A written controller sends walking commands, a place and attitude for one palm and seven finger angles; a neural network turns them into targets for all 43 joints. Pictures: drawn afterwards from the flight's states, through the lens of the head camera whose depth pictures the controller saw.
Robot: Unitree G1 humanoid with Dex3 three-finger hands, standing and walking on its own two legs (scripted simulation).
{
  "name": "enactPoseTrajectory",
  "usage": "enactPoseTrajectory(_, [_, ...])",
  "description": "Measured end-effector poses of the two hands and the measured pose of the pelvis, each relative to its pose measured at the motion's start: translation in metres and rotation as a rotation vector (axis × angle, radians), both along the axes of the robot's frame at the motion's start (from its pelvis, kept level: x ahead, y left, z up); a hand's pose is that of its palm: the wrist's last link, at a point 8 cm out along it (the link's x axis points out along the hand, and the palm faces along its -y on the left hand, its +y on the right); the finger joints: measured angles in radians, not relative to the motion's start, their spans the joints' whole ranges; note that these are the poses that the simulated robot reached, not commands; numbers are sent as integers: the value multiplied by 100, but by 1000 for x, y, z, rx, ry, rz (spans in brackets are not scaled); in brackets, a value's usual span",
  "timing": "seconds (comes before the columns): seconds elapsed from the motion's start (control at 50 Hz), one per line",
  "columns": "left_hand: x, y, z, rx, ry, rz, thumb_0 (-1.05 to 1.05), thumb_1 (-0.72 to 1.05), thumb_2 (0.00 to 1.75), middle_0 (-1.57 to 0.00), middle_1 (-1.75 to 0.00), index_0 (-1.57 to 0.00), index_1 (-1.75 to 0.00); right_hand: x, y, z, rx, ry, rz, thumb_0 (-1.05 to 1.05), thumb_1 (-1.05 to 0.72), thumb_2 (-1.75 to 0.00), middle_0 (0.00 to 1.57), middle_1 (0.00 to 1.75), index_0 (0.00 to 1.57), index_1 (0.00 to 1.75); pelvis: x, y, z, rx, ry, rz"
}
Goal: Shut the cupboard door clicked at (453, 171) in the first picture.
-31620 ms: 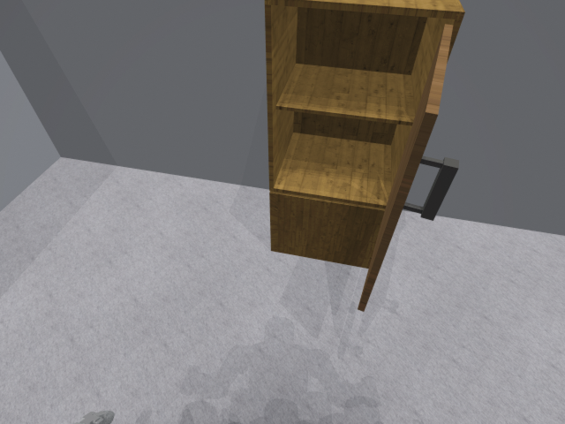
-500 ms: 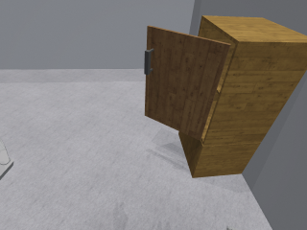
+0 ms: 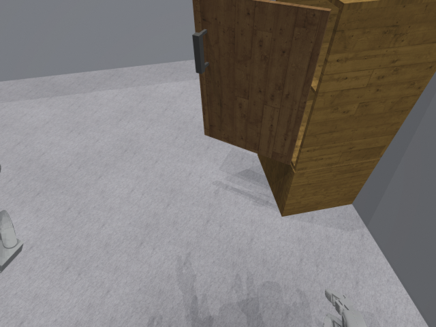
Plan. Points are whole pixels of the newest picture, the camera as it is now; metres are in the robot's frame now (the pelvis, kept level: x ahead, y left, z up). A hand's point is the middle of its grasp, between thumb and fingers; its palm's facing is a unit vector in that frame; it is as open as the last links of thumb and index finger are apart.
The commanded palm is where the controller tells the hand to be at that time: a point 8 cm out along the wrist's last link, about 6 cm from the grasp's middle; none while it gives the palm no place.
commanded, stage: stop stepping back and stand still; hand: left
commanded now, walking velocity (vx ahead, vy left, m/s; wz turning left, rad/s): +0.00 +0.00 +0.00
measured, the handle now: (202, 51) +0.94 +0.10 +0.06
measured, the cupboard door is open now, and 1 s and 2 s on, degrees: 51 51 51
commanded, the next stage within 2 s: let the arm hang, fingers relaxed in 0.02 s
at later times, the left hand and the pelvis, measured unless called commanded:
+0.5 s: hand out of the picture +0.01 +0.16 -0.16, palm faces +0.07 -0.98 -0.20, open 7.0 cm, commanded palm none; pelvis -0.03 -0.02 +0.00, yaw +5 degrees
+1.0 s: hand out of the picture -0.04 +0.16 -0.16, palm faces +0.07 -0.98 -0.16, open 7.4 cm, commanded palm none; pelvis -0.03 +0.00 +0.01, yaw +3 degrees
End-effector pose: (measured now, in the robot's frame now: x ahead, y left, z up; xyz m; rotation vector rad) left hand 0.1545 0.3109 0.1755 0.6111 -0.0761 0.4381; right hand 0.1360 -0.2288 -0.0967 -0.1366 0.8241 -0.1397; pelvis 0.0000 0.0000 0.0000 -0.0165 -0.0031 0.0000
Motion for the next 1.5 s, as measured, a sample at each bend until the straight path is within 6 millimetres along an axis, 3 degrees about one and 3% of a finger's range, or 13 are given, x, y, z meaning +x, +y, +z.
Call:
enactPoseTrajectory(0.06, [-3, -10, -17, -94, -7, 4, 1, 89, 89, -21, -30, -21, -30, -6, -11, 4, -65, 38, 3, 1, -91, -90, 20, 30, 20, 30, 2, 0, 2, 9, -9, 14])
enactPoseTrajectory(0.14, [1, -18, -17, -106, -116, -84, 1, 89, 89, -21, -30, -21, -30, -4, -19, 14, -147, 28, 35, 1, -91, -90, 20, 30, 20, 30, 1, 1, -3, -7, -19, 44])
enactPoseTrajectory(0.18, [15, -15, -52, -155, 6, -107, 1, 89, 89, -21, -30, -21, -30, -1, -22, 12, -148, 47, 90, 1, -91, -90, 20, 30, 20, 30, -3, 4, -5, -1, -7, 59])
enactPoseTrajectory(0.22, [24, -14, -106, -255, 236, -76, 0, 89, 89, -20, -30, -21, -30, 0, -26, 7, -146, 59, 112, 1, -91, -90, 20, 30, 20, 30, -7, 6, -6, 0, 7, 72])
enactPoseTrajectory(0.26, [18, -22, -164, -345, 489, -42, 0, 90, 90, -20, -30, -20, -30, -1, -27, 3, -136, 62, 115, 1, -91, -90, 20, 30, 20, 30, -12, 5, -5, 7, 15, 77])
enactPoseTrajectory(0.34, [-33, -60, -254, -473, 882, -15, 1, 90, 89, -20, -29, -20, -30, -13, -31, -8, -102, 100, 105, 1, -91, -90, 20, 30, 20, 30, -22, -6, -8, 38, 14, 55])
enactPoseTrajectory(0.42, [-108, -104, -300, -617, 1152, 31, 1, 91, 89, -20, -29, -20, -30, -44, -31, -17, -73, 226, 82, 1, -91, -90, 20, 30, 20, 30, -27, -15, -2, 24, 2, 73])
enactPoseTrajectory(0.54, [-172, -94, -307, -680, 1244, 215, -2, 98, 89, -21, -30, -21, -30, -99, -24, -29, -47, 444, 83, 1, -91, -90, 20, 30, 20, 30, -29, -22, 5, 11, -16, 89])
enactPoseTrajectory(0.64, [-207, -88, -303, -678, 1330, 282, -1, 95, 89, -20, -30, -20, -30, -131, -15, -35, -9, 521, 43, 1, -91, -90, 20, 30, 20, 30, -29, -20, 10, 5, -30, 78])
enactPoseTrajectory(0.74, [-220, -88, -302, -684, 1376, 299, 0, 93, 89, -20, -30, -20, -30, -154, -6, -38, 16, 565, 8, 1, -91, -90, 20, 30, 20, 30, -29, -15, 12, 7, -34, 66])
enactPoseTrajectory(0.88, [-214, -96, -306, -715, 1375, 272, 0, 91, 89, -20, -29, -20, -30, -177, 6, -38, 27, 612, -22, 0, -91, -90, 20, 30, 20, 30, -28, -8, 14, 12, -34, 58])
enactPoseTrajectory(1.08, [-203, -105, -311, -749, 1370, 234, 0, 91, 89, -20, -30, -20, -30, -181, 19, -35, 34, 621, -40, 0, -91, -90, 20, 30, 20, 30, -26, -1, 14, 16, -27, 55])
enactPoseTrajectory(1.5, [-210, -92, -307, -723, 1394, 276, 0, 91, 89, -20, -29, -20, -30, -149, 14, -35, 20, 561, -28, 0, -91, -90, 20, 30, 20, 30, -17, 2, 16, 19, -35, 51])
